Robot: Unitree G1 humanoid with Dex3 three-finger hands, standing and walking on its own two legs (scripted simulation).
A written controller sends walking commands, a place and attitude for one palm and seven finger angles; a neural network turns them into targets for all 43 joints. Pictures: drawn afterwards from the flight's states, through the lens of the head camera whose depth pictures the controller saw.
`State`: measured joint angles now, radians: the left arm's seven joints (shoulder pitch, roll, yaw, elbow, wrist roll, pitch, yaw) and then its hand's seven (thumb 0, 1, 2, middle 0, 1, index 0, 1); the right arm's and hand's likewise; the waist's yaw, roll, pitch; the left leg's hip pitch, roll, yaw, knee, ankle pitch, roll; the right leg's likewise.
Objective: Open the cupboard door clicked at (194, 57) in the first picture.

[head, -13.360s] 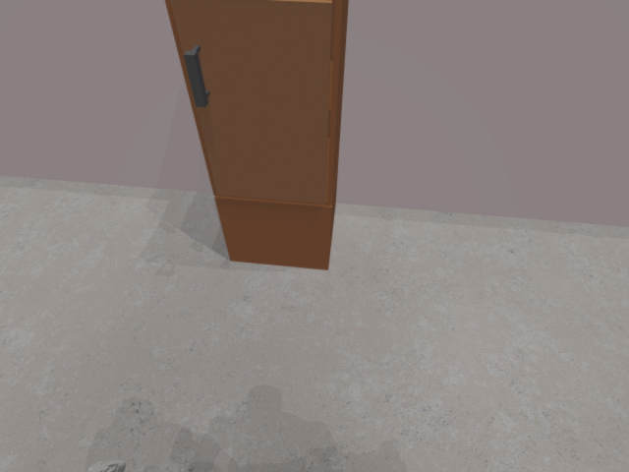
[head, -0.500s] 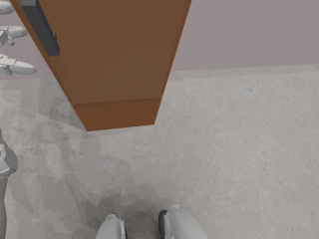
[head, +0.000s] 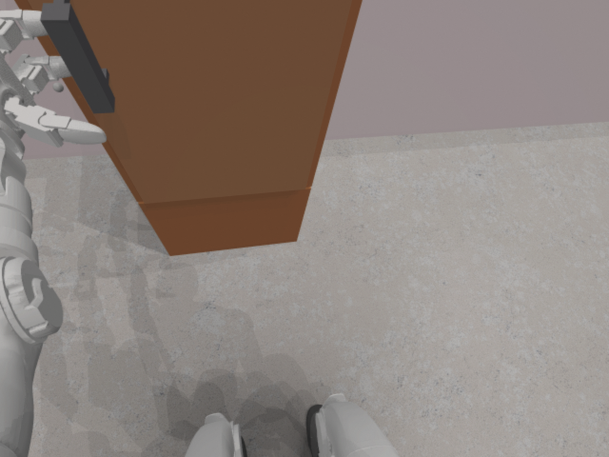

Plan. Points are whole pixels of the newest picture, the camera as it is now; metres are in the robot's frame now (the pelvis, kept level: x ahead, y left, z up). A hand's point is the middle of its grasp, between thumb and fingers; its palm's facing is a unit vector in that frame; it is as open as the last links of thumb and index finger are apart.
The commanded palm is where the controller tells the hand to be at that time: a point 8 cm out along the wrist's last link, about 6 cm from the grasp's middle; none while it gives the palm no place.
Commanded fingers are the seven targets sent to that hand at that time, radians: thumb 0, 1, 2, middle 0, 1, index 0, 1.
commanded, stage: slide the fingers in behind the handle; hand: left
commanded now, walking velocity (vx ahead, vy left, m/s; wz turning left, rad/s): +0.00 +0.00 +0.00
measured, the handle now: (84, 51) +0.60 +0.21 +0.10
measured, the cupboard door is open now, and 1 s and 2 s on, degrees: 0 0 1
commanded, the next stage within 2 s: close the thumb around the handle in 0.88 s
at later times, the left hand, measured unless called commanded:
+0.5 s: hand (92, 87) +0.54 +0.19 +0.09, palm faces +0.03 -1.00 +0.00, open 14.0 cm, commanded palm +0.52 +0.23 +0.09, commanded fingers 0.00 -0.50 0.30 -0.30 -1.20 -0.30 -1.20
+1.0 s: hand (94, 85) +0.55 +0.19 +0.10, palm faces +0.04 -1.00 -0.01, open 13.9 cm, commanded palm +0.52 +0.22 +0.09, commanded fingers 0.00 -0.39 0.35 -0.31 -1.21 -0.31 -1.21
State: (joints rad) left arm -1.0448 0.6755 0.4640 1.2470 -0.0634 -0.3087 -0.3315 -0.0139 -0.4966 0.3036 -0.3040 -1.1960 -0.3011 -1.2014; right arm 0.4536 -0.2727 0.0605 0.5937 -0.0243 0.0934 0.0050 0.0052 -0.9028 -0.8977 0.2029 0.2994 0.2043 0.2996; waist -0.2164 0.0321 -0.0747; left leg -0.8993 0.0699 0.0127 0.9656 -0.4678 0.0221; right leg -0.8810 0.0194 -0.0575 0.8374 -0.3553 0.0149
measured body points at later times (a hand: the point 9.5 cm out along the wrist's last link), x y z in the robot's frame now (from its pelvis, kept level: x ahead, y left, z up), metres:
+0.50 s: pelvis +0.00 -0.01 +0.00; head +0.15 +0.02 +0.42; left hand +0.54 +0.25 +0.10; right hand -0.03 -0.27 -0.10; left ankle -0.02 +0.10 -0.68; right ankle +0.01 -0.14 -0.68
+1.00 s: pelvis +0.00 -0.01 +0.00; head +0.15 +0.01 +0.43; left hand +0.54 +0.24 +0.10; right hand -0.03 -0.27 -0.10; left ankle -0.02 +0.10 -0.68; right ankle +0.01 -0.14 -0.68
